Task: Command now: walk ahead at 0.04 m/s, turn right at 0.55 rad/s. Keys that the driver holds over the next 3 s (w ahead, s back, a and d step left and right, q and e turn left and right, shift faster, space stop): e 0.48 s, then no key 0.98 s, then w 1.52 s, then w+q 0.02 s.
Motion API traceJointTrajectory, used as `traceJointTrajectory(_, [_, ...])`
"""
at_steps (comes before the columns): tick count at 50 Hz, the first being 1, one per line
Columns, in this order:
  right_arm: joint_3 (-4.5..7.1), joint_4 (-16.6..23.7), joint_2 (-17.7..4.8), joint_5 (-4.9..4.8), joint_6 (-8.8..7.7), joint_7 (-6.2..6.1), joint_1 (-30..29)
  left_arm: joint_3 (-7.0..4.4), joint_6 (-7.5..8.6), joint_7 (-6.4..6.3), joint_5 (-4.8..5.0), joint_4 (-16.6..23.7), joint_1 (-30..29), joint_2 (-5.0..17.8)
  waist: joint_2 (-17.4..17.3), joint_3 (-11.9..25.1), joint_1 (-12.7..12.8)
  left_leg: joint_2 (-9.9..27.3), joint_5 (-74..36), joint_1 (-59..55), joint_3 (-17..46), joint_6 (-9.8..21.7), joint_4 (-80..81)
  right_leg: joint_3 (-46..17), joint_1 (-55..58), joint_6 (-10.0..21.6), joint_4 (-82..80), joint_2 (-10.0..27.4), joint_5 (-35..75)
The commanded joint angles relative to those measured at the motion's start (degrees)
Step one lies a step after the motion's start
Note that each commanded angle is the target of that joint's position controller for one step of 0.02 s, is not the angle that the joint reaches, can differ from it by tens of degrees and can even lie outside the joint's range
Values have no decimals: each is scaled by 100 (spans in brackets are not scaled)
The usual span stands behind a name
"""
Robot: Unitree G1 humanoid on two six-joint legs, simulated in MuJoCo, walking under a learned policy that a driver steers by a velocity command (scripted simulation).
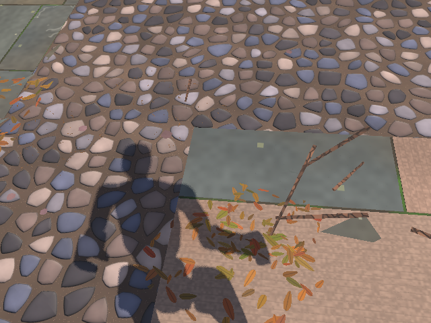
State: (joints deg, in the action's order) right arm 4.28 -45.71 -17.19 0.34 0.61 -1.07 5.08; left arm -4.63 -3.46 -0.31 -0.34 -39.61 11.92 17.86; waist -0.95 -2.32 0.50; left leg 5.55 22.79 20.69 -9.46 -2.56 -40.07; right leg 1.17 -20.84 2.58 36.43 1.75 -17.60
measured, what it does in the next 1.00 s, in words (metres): steps on the spot, turning right: left foot, then right foot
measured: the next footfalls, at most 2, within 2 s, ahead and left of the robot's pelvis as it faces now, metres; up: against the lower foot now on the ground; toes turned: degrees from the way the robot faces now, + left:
left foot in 0.44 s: +0.10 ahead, +0.13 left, +0.00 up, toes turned -21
right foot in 0.80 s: +0.00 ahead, -0.12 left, +0.00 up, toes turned -20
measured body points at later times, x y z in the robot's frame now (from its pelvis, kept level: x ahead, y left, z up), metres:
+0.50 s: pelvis +0.03 +0.03 +0.01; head +0.06 +0.03 +0.46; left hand +0.27 +0.25 -0.08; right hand +0.08 -0.29 -0.09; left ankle +0.07 +0.14 -0.73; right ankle +0.01 -0.09 -0.70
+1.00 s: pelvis +0.02 -0.01 +0.01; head +0.02 -0.02 +0.46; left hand +0.26 +0.16 -0.08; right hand +0.00 -0.30 -0.12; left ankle +0.07 +0.14 -0.73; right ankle -0.04 -0.11 -0.73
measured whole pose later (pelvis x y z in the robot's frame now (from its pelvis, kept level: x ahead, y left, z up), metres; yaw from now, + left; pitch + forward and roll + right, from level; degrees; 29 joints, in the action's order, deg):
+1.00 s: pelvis +0.02 -0.01 +0.01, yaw -22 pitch -1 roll +0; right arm 1.6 -50.7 -16.5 0.8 0.1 -0.5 9.7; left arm -1.2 -0.9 -0.3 -1.2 -39.0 9.9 13.5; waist -1.1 -1.8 -1.9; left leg 3.5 15.1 10.6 0.1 -3.6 -26.7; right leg -2.2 -11.1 0.9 28.5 -1.4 -16.3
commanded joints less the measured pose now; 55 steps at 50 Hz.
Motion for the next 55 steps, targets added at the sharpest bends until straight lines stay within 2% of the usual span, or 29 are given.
traceJointTrajectory(1, [153,572,-593,10,-26,-65,-525,-327,265,-10,-190,392,588,1377,1246,645,308,-523,1333,1862,1090,-56,-2602,-2788,1359,1667,-1882,1793,2646])
traceJointTrajectory(2, [183,501,-601,-51,-11,-97,-397,-301,347,-24,-93,417,295,1245,963,605,121,-423,795,1918,1226,31,-2615,-2392,1365,1342,-1818,1515,2327])
traceJointTrajectory(3, [213,370,-624,-17,4,-146,-267,-240,352,-52,19,477,21,1025,734,642,12,-352,431,1910,1293,34,-2510,-2153,1379,1074,-1757,1331,2154])
traceJointTrajectory(4, [236,344,-666,26,6,-172,-232,-193,335,-95,70,526,-153,927,810,662,-58,-361,163,1753,1304,-3,-2488,-2011,1264,988,-1728,1230,2332])
traceJointTrajectory(6, [235,312,-592,-4,-31,-146,-136,-146,305,-155,34,590,-144,837,814,865,-112,-490,-169,1488,1301,-70,-2446,-1870,1304,985,-1676,1063,2691])
traceJointTrajectory(11, [142,353,-398,-52,-80,-88,-340,-218,231,-235,77,657,-6,982,842,864,49,-616,-384,1214,1416,-229,-965,-2094,1532,1017,-1582,940,2241])
traceJointTrajectory(17, [156,342,-540,-105,-168,35,-232,-251,142,-147,81,767,-183,1031,1024,766,88,-783,-186,381,1473,-161,127,-2763,1171,1052,-1474,832,2085])
traceJointTrajectory(20, [184,273,-577,-107,-245,111,114,-240,93,-144,163,828,-415,997,1007,829,-127,-810,-736,-280,1402,-2,1328,-2965,1151,845,-1179,616,2258])
traceJointTrajectory(21, [217,205,-644,-85,-260,119,328,-222,74,-161,197,852,-471,942,917,845,-235,-670,-1412,-807,1387,102,1959,-2868,897,630,-1011,422,1898])
traceJointTrajectory(22, [298,199,-972,-3,-241,92,496,-161,74,-167,162,869,-312,721,337,966,-161,169,-1780,-1515,2018,413,2152,-2484,273,325,-378,64,774])
traceJointTrajectory(23, [382,233,-1458,96,-170,42,295,-106,110,-152,162,985,-46,482,-1308,735,203,1259,-2924,-1840,3322,1221,2257,-1292,-965,-56,650,-946,-1316])
traceJointTrajectory(24, [316,340,-1156,201,-187,46,228,-254,166,-149,63,917,-25,993,-1266,685,24,1868,-3241,-1498,3839,1913,2333,-1090,-1254,-352,2042,-750,-1955])
traceJointTrajectory(25, [218,451,-867,167,-202,22,-19,-362,167,-136,93,779,66,1245,-806,609,105,1620,-3151,-1312,3358,1842,2260,-1148,-1171,-447,2694,-578,-1604])
traceJointTrajectory(26, [175,473,-705,81,-188,1,-240,-371,127,-141,91,656,133,1149,-642,504,192,1194,-2917,-1254,2829,1573,2166,-1098,-1170,-547,2953,-548,-1286])
traceJointTrajectory(27, [136,483,-614,-15,-179,-15,-288,-332,80,-158,74,593,161,979,-648,419,149,962,-2811,-1320,2530,1436,2123,-1090,-1293,-642,3146,-561,-1037])
traceJointTrajectory(28, [107,458,-608,-45,-164,-30,-228,-276,53,-150,85,587,143,804,-662,364,96,878,-3013,-1329,2345,1452,2109,-1054,-1314,-716,3210,-572,-904])
traceJointTrajectory(31, [109,357,-683,-5,-100,-54,103,-143,82,-141,128,729,-196,524,-781,439,-129,746,-3262,-1679,2002,1541,2089,-750,-1177,-811,2349,-490,-742])
traceJointTrajectory(34, [126,331,-826,-22,-52,-22,75,-6,101,-111,67,798,-370,313,-982,586,-229,766,-3396,-1609,1805,1527,2008,-430,-333,-795,1011,-221,-816])
traceJointTrajectory(36, [141,262,-942,-60,-24,22,184,-12,101,-98,94,757,-334,400,-1057,589,-283,819,-3489,-1508,1854,1540,1945,-193,148,-756,278,-235,-641])
traceJointTrajectory(38, [95,201,-913,-144,-15,47,138,-29,105,-81,88,561,11,403,-928,541,-79,733,-3341,-1309,1795,1388,1730,-24,837,-583,-1072,-314,356])
traceJointTrajectory(39, [44,108,-796,-181,-42,56,305,-36,108,-80,59,501,91,448,-787,493,-27,630,-3045,-1085,1739,1147,1653,-90,1321,-420,-1829,-307,1002])
traceJointTrajectory(40, [-31,50,-631,-87,-115,89,510,-60,103,-115,27,546,106,668,-388,682,-105,466,-2433,-646,1603,730,1479,-667,2058,-239,-1789,151,1924])
traceJointTrajectory(41, [-133,103,-368,163,-210,158,699,-124,67,-179,-28,618,146,1102,866,979,-344,-41,-949,-134,1107,290,824,-1616,2563,166,-1390,1113,3625])
traceJointTrajectory(42, [-163,120,-273,97,-219,120,476,3,118,-103,-114,574,-186,695,1256,908,-304,-170,-237,-495,1036,65,1179,-1723,1591,688,-1467,1295,2810])
traceJointTrajectory(43, [-132,84,-507,86,-196,89,279,66,194,-31,-112,636,-454,428,885,668,-261,-168,-719,-773,1007,-39,1295,-1494,1340,582,-1543,901,1877])
traceJointTrajectory(44, [-133,54,-517,89,-178,78,166,88,249,-13,-137,545,-428,343,873,620,-202,-201,-1145,-816,979,-65,1373,-1294,1298,343,-1540,626,1320])
traceJointTrajectory(45, [-110,-32,-608,63,-136,50,192,75,287,0,-136,526,-346,447,845,447,-130,-210,-1281,-848,967,-72,1360,-1179,1140,210,-1573,471,1138])
traceJointTrajectory(47, [-114,-102,-608,55,-105,30,275,89,340,-1,-97,425,-257,476,728,233,-169,-179,-1439,-914,1013,-66,1464,-1159,971,106,-1568,406,1155])
traceJointTrajectory(55, [-120,-558,-584,23,-130,-7,432,122,335,-41,-64,217,-238,351,272,233,-150,-149,-1620,-1075,1000,-92,1650,-984,1049,78,-1456,244,1375])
